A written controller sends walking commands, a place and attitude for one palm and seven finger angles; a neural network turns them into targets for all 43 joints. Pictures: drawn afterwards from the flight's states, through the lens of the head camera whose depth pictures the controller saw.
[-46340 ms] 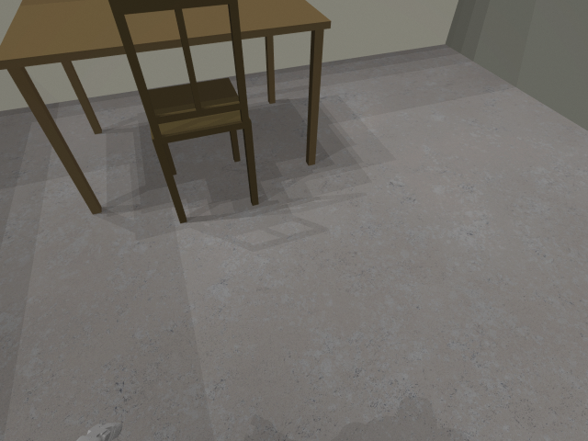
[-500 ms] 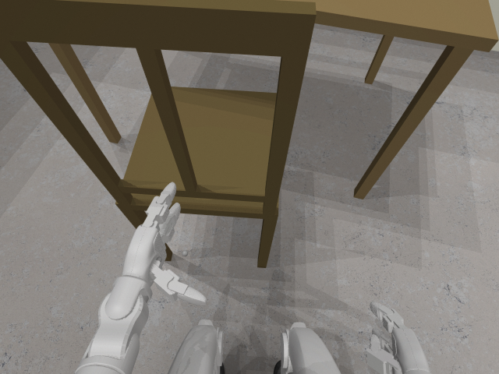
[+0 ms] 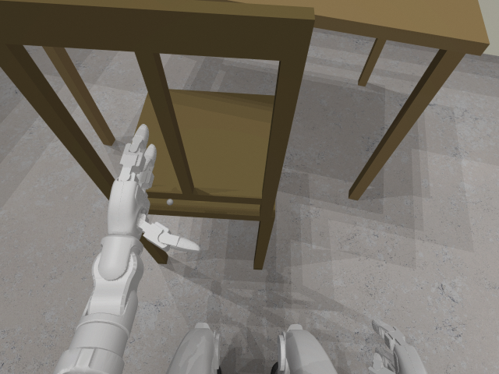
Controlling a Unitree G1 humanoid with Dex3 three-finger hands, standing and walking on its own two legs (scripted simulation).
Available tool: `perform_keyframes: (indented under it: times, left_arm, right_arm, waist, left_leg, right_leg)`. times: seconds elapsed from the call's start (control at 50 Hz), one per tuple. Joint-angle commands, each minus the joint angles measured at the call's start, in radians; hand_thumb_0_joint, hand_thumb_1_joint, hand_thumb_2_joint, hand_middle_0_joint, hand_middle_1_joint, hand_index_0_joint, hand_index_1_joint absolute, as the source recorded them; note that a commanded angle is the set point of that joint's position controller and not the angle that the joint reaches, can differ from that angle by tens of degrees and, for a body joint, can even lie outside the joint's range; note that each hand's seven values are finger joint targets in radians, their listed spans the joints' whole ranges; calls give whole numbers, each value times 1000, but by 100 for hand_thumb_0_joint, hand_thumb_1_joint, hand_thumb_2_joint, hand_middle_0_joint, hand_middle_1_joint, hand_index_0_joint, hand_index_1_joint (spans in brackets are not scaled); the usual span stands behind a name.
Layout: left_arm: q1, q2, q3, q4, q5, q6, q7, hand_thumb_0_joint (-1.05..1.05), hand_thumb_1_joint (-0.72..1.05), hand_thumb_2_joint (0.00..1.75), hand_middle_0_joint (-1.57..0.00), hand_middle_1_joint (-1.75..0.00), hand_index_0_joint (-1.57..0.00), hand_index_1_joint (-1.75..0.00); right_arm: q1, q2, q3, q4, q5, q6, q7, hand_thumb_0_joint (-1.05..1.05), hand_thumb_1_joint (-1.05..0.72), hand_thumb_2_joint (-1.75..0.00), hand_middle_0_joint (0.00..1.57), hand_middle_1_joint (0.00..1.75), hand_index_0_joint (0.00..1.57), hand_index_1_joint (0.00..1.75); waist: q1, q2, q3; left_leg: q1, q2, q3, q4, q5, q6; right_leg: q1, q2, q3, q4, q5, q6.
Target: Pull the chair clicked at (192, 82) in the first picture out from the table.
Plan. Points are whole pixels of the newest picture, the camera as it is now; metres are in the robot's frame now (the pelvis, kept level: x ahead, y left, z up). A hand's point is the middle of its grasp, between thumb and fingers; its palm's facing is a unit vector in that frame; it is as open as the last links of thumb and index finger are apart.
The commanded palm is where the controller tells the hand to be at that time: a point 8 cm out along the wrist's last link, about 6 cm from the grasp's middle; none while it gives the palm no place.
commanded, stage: push the fingers through the gap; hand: left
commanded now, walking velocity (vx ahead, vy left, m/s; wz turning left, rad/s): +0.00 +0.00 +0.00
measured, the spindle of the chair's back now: (173, 139) +0.47 +0.13 +0.06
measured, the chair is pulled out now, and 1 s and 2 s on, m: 0.22 0.22 0.22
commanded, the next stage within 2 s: hook a spindle and tug to test in 1.14 s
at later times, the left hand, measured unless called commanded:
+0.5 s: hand (185, 195) +0.40 +0.11 +0.01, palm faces -0.09 -1.00 -0.02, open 16.9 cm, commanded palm +0.38 +0.17 +0.02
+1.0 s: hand (184, 170) +0.44 +0.12 +0.03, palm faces -0.04 -1.00 -0.06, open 16.9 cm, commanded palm +0.41 +0.17 +0.02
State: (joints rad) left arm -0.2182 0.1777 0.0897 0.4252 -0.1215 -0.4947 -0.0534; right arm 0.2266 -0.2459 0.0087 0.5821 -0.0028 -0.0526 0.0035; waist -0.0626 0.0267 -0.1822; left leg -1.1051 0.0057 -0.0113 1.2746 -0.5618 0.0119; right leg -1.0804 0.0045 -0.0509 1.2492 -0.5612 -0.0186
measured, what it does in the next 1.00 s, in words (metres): stands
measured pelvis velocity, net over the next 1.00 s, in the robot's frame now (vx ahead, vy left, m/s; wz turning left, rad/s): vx -0.01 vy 0.00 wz -0.02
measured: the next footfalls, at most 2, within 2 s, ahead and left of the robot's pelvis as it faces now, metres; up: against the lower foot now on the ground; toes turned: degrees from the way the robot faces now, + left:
none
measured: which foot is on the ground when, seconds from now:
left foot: down 0.00-1.00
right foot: down 0.00-1.00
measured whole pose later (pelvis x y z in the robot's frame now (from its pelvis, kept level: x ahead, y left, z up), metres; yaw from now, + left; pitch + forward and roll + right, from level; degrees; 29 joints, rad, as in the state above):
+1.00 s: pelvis -0.01 +0.00 -0.01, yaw -1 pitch +25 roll -1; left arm -0.55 0.22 0.20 0.81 -0.06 -0.53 -0.04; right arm 0.28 -0.25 0.00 0.62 -0.02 0.04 0.04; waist -0.11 0.04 -0.17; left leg -1.17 0.02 0.01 1.29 -0.55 0.02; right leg -1.15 0.01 -0.03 1.26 -0.54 -0.01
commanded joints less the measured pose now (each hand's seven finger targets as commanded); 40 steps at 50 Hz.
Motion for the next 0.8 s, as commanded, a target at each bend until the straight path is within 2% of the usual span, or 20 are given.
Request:
perform_keyframes:
  times: [0.0,0.04,0.06,0.12,0.14,0.16,0.22,0.24,0.26,0.32,0.38,0.4,0.46,0.54,0.58,0.62,0.68,0.7,0.74,0.78]
  left_arm:
    - [-206,62,-29,39,31,34,-44,0,-50,30,-6,-8,-6,-8]
    - [-281,67,-25,-37,4,52,-71,0,-50,30,-6,-8,-6,-8]
    - [-310,104,10,-114,-17,46,-73,0,-50,30,-6,-8,-6,-8]
    - [-397,156,74,-253,-58,-10,-45,0,-50,30,-6,-8,-6,-8]
    - [-435,182,90,-276,-56,-38,-24,0,-50,30,-6,-8,-6,-8]
    - [-431,171,89,-277,-47,-60,-6,0,-50,30,-6,-8,-6,-8]
    - [-409,105,35,-134,-3,-81,24,0,-50,30,-6,-8,-6,-8]
    - [-390,107,35,-77,15,-75,25,0,-50,30,-6,-8,-6,-8]
    - [-387,68,-5,-25,30,-61,19,0,-50,30,-6,-8,-6,-8]
    - [-371,31,-29,130,38,13,-6,0,-50,30,-6,-8,-6,-8]
    - [-418,67,19,91,16,33,-13,0,-50,30,-6,-8,-6,-8]
    - [-447,112,66,42,4,20,-5,0,-50,30,-6,-8,-6,-8]
    - [-534,151,94,-117,-6,-54,31,0,-50,30,-6,-8,-6,-8]
    - [-574,157,87,-34,34,-116,60,0,-50,30,-6,-8,-6,-8]
    - [-596,114,47,112,59,-102,51,0,-50,30,-6,-8,-6,-8]
    - [-610,106,40,226,73,-73,33,0,-50,30,-6,-8,-6,-8]
    - [-667,93,43,274,56,-37,8,0,-50,30,-6,-8,-6,-8]
    - [-685,99,57,286,43,-29,4,0,-50,30,-6,-8,-6,-8]
    - [-737,139,98,247,22,-41,3,0,-50,30,-6,-8,-6,-8]
    - [-762,188,138,143,11,-75,11,0,-50,30,-6,-8,-6,-8]
  right_arm:
    - [37,-153,-56,-120,13,1,14,0,-90,-90,20,30,20,30]
    - [41,-155,-63,-143,16,7,6,0,-90,-90,20,30,20,30]
    - [44,-155,-65,-147,16,8,1,0,-90,-90,20,30,20,30]
    - [48,-141,-62,-135,9,-8,-14,0,-90,-90,20,30,20,30]
    - [50,-143,-59,-124,6,-15,-18,0,-90,-90,20,30,20,30]
    - [55,-137,-59,-108,-1,-21,-17,0,-90,-90,20,30,20,30]
    - [64,-136,-59,-70,-11,-22,-2,0,-90,-90,20,30,20,30]
    - [72,-141,-62,-68,-11,-18,2,0,-90,-90,20,30,20,30]
    - [72,-143,-61,-66,-12,-10,9,0,-90,-90,20,30,20,30]
    - [82,-156,-67,-74,-2,24,19,0,-90,-90,20,30,20,30]
    - [81,-156,-66,-102,3,42,16,0,-90,-90,20,30,20,30]
    - [82,-156,-66,-108,2,44,12,0,-90,-90,20,30,20,30]
    - [78,-142,-62,-114,-7,33,10,0,-90,-90,20,30,20,30]
    - [90,-139,-59,-69,-17,24,12,0,-90,-90,20,30,20,30]
    - [91,-143,-57,-46,-18,29,18,0,-90,-90,20,30,20,30]
    - [97,-152,-57,-42,-14,39,19,0,-90,-90,20,30,20,30]
    - [107,-160,-61,-50,-9,50,18,0,-90,-90,20,30,20,30]
    - [112,-162,-61,-51,-10,54,15,0,-90,-90,20,30,20,30]
    - [118,-162,-61,-57,-12,52,11,0,-90,-90,20,30,20,30]
    - [120,-155,-61,-62,-17,47,12,0,-90,-90,20,30,20,30]
  waist:
    - [-33,-33,-259]
    - [-27,18,-343]
    - [-9,33,-413]
    - [-5,44,-504]
    - [-16,46,-503]
    - [-16,59,-508]
    - [-46,19,-416]
    - [-43,27,-398]
    - [-51,31,-375]
    - [-61,-27,-309]
    - [-37,-10,-374]
    - [-23,-10,-413]
    - [-14,48,-514]
    - [-53,10,-435]
    - [-81,-4,-344]
    - [-88,-8,-301]
    - [-77,31,-350]
    - [-81,12,-376]
    - [-73,21,-443]
    - [-49,68,-545]
  left_leg:
    - [163,-17,-11,-142,205,12]
    - [235,-16,-16,-151,258,13]
    - [282,-13,-19,-155,309,11]
    - [348,-9,-29,-146,406,6]
    - [357,-5,-39,-139,428,6]
    - [376,-3,-46,-136,454,2]
    - [330,3,-51,-121,416,-2]
    - [321,2,-54,-123,405,-1]
    - [317,4,-56,-132,381,-5]
    - [261,-2,-44,-153,284,2]
    - [282,-8,-35,-162,314,3]
    - [292,-8,-34,-161,342,2]
    - [368,-6,-43,-150,430,-5]
    - [304,-3,-45,-121,382,1]
    - [239,-5,-41,-121,277,4]
    - [201,-9,-39,-133,198,6]
    - [235,-13,-42,-145,206,4]
    - [236,-13,-38,-138,226,7]
    - [248,-13,-37,-124,272,9]
    - [293,-14,-31,-116,358,4]
  right_leg:
    - [177,5,37,-193,220,-17]
    - [200,6,36,-192,261,-22]
    - [231,5,38,-189,303,-22]
    - [277,8,40,-176,387,-15]
    - [253,10,35,-162,396,-14]
    - [231,9,30,-150,403,-14]
    - [154,11,15,-138,354,-12]
    - [130,12,11,-134,333,-16]
    - [108,11,5,-136,308,-17]
    - [109,15,4,-174,245,-19]
    - [162,14,12,-179,278,-21]
    - [190,14,17,-174,306,-21]
    - [214,15,24,-151,372,-19]
    - [162,19,26,-141,339,-14]
    - [111,18,23,-156,253,-12]
    - [84,20,23,-173,183,-16]
    - [85,18,18,-176,180,-23]
    - [99,20,22,-178,200,-21]
    - [128,20,30,-166,239,-19]
    - [187,18,39,-147,325,-18]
